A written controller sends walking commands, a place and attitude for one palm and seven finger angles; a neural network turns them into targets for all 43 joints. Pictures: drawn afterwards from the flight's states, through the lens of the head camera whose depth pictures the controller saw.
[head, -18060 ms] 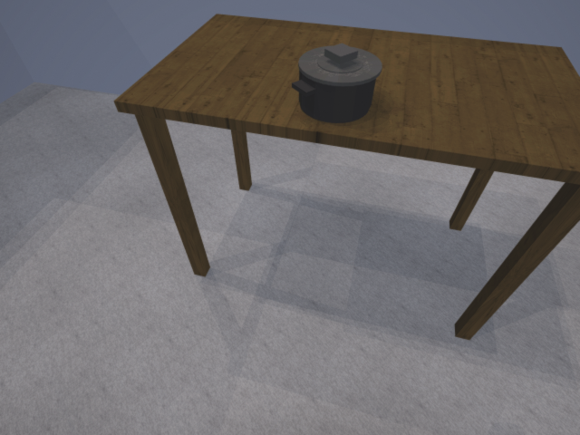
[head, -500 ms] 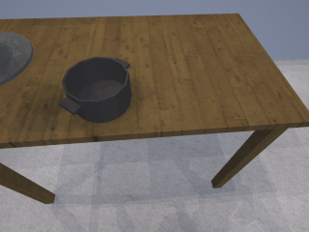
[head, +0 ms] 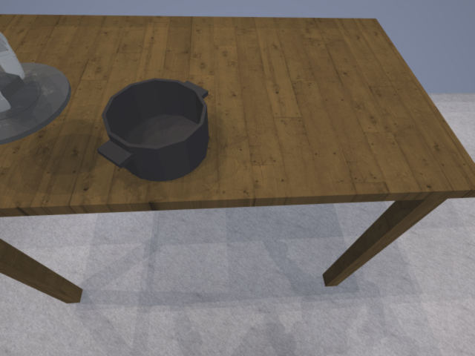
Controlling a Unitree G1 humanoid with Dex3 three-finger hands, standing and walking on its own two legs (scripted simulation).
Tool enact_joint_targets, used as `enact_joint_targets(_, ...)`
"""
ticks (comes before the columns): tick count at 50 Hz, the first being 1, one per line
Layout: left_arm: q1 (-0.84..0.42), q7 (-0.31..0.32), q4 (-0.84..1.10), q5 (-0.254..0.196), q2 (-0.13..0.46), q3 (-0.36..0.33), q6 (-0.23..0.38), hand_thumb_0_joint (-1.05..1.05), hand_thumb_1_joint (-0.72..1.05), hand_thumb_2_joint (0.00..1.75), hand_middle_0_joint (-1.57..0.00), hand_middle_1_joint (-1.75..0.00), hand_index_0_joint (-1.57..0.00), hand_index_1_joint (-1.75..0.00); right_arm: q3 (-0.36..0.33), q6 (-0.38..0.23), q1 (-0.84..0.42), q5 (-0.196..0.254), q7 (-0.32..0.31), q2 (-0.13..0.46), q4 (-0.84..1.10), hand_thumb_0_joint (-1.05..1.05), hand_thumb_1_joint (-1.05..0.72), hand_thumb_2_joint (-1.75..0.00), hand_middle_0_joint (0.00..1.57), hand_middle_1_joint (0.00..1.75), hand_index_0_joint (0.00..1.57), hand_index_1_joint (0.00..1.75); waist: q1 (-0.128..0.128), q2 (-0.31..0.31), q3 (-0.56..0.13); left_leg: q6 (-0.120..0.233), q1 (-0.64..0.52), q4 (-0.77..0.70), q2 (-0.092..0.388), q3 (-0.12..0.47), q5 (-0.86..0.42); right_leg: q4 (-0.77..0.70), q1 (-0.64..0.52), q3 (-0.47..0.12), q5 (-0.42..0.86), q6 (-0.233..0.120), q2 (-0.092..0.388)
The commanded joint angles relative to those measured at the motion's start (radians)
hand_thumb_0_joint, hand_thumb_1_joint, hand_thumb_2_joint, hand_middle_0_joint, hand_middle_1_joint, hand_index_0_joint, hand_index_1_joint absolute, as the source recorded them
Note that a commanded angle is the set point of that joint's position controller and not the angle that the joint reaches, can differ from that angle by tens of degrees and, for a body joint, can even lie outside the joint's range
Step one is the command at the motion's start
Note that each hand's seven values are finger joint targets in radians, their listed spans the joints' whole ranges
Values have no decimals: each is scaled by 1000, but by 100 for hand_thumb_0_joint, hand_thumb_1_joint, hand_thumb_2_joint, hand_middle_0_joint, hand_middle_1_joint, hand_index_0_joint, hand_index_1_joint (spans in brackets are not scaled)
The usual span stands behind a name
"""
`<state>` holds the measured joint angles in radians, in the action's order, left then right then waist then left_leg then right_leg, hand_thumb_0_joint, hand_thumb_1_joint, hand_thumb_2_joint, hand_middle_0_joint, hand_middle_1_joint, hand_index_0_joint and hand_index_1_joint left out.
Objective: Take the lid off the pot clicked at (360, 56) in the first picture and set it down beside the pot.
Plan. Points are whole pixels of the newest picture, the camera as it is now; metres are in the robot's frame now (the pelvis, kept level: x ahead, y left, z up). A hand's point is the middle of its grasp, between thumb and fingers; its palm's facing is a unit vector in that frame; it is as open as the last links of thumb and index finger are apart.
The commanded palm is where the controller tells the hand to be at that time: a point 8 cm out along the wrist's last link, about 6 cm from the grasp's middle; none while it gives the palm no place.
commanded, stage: lower the lid onto the table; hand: left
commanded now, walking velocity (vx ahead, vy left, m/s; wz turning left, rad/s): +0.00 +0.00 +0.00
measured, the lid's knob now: out of the picture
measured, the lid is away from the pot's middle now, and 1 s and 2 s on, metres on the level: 0.22 0.22 0.24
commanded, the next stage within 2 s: open the fingers wide in 1.46 s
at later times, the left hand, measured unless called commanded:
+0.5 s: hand out of the picture +0.47 +0.35 +0.17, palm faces -0.38 -0.27 -0.89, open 8.7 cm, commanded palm +0.50 +0.35 +0.23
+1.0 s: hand (10, 112) +0.48 +0.33 +0.14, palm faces -0.43 -0.24 -0.87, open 8.7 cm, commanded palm +0.51 +0.34 +0.20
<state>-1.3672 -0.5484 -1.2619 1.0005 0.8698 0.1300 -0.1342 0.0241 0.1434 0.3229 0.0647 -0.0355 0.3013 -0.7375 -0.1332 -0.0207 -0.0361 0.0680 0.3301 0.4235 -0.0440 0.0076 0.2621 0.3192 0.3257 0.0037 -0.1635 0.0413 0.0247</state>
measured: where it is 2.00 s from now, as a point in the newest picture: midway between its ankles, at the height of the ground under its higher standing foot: outside the picture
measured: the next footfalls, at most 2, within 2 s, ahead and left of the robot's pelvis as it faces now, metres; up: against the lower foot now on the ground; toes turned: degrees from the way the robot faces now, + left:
none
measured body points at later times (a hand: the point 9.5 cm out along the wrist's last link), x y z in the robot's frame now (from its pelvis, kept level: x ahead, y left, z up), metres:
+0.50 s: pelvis +0.01 +0.01 +0.00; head +0.09 +0.02 +0.44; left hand +0.49 +0.36 +0.22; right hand -0.01 -0.28 -0.12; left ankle -0.04 +0.07 -0.74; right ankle -0.01 -0.15 -0.74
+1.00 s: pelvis +0.00 +0.01 -0.01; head +0.08 +0.03 +0.43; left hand +0.50 +0.34 +0.19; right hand -0.03 -0.27 -0.13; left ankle -0.04 +0.07 -0.74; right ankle -0.01 -0.15 -0.74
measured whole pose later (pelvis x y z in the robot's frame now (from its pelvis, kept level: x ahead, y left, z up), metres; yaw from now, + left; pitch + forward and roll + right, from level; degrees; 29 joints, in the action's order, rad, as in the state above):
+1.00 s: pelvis +0.00 +0.01 -0.01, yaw -1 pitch +14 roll -3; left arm -1.32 -0.49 -1.35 1.01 0.89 0.10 -0.04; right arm 0.03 0.17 0.37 0.08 -0.06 0.29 -0.74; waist -0.17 -0.02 -0.06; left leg 0.08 0.49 0.59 -0.03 0.00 0.34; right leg 0.44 0.47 0.00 -0.21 0.05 0.01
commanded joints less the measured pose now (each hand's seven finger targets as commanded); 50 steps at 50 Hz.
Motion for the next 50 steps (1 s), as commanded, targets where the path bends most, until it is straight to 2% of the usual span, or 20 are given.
enact_joint_targets(1,-526,62,205,27,314,-68,23,0,46,99,-78,-110,-81,-110,-53,-11,106,0,-18,187,66,0,-90,-90,20,30,20,30,2,-116,-439,-19,-248,37,8,21,-607,40,-134,29,294,-58,-76)
enact_joint_targets(5,-478,67,176,26,355,-83,36,0,46,99,-78,-110,-81,-110,-47,6,108,5,-21,193,73,0,-90,-90,20,30,20,30,5,-94,-413,-9,-185,40,5,5,-555,51,-152,27,299,-54,-73)
enact_joint_targets(7,-480,66,189,14,326,-60,35,0,46,99,-78,-110,-81,-110,-52,8,109,9,-24,194,73,0,-90,-90,20,30,20,30,3,-122,-415,-13,-204,46,7,4,-581,48,-138,28,314,-57,-74)
enact_joint_targets(9,-515,75,222,31,412,-120,47,0,46,99,-78,-110,-81,-110,-52,12,119,3,-26,196,75,0,-90,-90,20,30,20,30,3,-127,-475,-6,-223,64,5,11,-615,60,-154,20,329,-52,-77)
enact_joint_targets(14,-506,72,230,15,360,-89,47,0,46,99,-78,-110,-81,-110,-60,16,140,8,-22,196,65,0,-90,-90,20,30,20,30,-8,-161,-473,-19,-267,82,20,25,-694,64,-102,29,331,-50,-83)
enact_joint_targets(17,-456,64,181,-1,290,-40,41,0,46,99,-78,-110,-81,-110,-60,16,147,14,-24,196,55,0,-90,-90,20,30,20,30,-16,-165,-419,-30,-262,86,23,29,-686,61,-51,42,304,-55,-88)
enact_joint_targets(18,-523,68,253,3,337,-72,46,0,46,99,-78,-110,-81,-110,-62,19,150,9,-21,201,53,0,-90,-90,20,30,20,30,-15,-203,-465,-31,-296,93,26,38,-715,64,-50,35,307,-53,-88)
enact_joint_targets(22,-460,64,173,-4,271,-32,43,0,46,99,-78,-110,-81,-110,-60,10,163,12,-26,195,39,0,-90,-90,20,30,20,30,-25,-175,-422,-37,-279,106,26,38,-720,68,-14,46,303,-55,-93)
enact_joint_targets(24,-503,69,215,3,306,-57,51,0,46,99,-78,-110,-81,-110,-62,13,163,7,-25,194,42,0,-90,-90,20,30,20,30,-24,-180,-467,-32,-287,115,25,43,-713,77,-23,39,300,-52,-92)
enact_joint_targets(26,-518,66,176,-2,233,0,46,0,46,99,-78,-110,-81,-110,-61,10,163,9,-27,191,32,0,-90,-90,20,30,20,30,-37,-195,-419,-37,-285,112,31,49,-676,72,30,47,259,-53,-93)
enact_joint_targets(29,-530,77,212,7,325,-69,62,0,46,99,-78,-110,-81,-110,-58,10,166,5,-29,196,35,0,-90,-90,20,30,20,30,-24,-201,-481,-40,-287,126,27,52,-710,90,-2,41,282,-55,-94)
enact_joint_targets(30,-556,76,217,6,278,-31,64,0,46,99,-78,-110,-81,-110,-61,9,164,7,-30,191,37,0,-90,-90,20,30,20,30,-30,-230,-481,-44,-301,129,31,57,-728,92,20,44,278,-57,-94)
enact_joint_targets(32,-505,74,164,-1,249,-17,64,0,46,99,-78,-110,-81,-110,-61,5,174,9,-31,193,28,0,-90,-90,20,30,20,30,-31,-211,-445,-51,-293,135,33,54,-734,92,44,50,273,-57,-98)
enact_joint_targets(33,-512,80,183,5,305,-64,69,0,46,99,-78,-110,-81,-110,-60,8,176,5,-30,198,29,0,-90,-90,20,30,20,30,-25,-189,-468,-46,-285,140,34,56,-721,100,28,45,274,-53,-96)
enact_joint_targets(37,-477,81,145,-3,259,-26,78,0,46,99,-78,-110,-81,-110,-56,12,169,12,-36,194,34,0,-90,-90,20,30,20,30,-25,-173,-435,-49,-242,138,30,51,-682,112,41,52,264,-58,-95)
enact_joint_targets(41,-528,91,158,10,284,-39,82,0,46,99,-78,-110,-81,-110,-58,16,180,8,-39,194,36,0,-90,-90,20,30,20,30,-33,-177,-466,-38,-236,149,28,54,-634,120,52,45,244,-54,-95)
enact_joint_targets(44,-519,98,172,16,321,-71,94,0,46,99,-78,-110,-81,-110,-58,16,187,7,-40,193,38,0,-90,-90,20,30,20,30,-26,-195,-509,-44,-258,169,30,56,-713,135,49,44,271,-54,-98)
enact_joint_targets(47,-474,95,132,7,265,-31,96,0,46,99,-78,-110,-81,-110,-56,16,187,12,-41,190,38,0,-90,-90,20,30,20,30,-26,-179,-458,-47,-225,165,30,56,-669,136,72,53,244,-58,-100)
enact_joint_targets(48,-488,100,155,11,316,-71,99,0,46,99,-78,-110,-81,-110,-57,22,195,9,-40,197,33,0,-90,-90,20,30,20,30,-25,-187,-483,-45,-233,173,32,56,-673,141,66,48,248,-55,-100)
enact_joint_targets(50,-452,100,105,15,318,-63,99,0,46,99,-78,-110,-81,-110,-51,22,192,9,-46,193,38,0,-90,-90,20,30,20,30,-31,-140,-446,-28,-165,172,20,38,-583,143,49,44,243,-52,-99)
